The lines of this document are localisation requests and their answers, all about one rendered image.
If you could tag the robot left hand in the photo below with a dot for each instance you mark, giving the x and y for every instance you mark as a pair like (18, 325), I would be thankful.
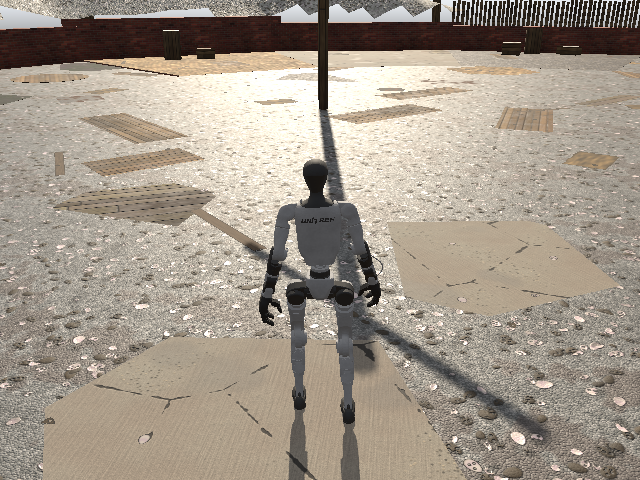
(263, 309)

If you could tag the robot right forearm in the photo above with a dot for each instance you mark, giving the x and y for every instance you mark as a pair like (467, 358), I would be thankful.
(367, 266)

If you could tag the robot right hand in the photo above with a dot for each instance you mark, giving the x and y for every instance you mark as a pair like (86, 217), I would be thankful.
(375, 292)

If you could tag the robot left forearm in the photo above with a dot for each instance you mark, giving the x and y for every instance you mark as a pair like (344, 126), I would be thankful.
(271, 276)

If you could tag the robot left upper arm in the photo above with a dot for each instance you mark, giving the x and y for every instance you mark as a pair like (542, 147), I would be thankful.
(285, 214)

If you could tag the robot torso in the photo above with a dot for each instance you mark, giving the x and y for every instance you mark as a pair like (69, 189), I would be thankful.
(318, 236)

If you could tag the robot right upper arm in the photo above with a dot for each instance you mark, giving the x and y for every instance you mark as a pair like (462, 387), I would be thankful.
(348, 210)

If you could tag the left robot thigh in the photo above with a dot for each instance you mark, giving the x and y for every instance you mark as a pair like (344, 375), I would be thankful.
(296, 294)

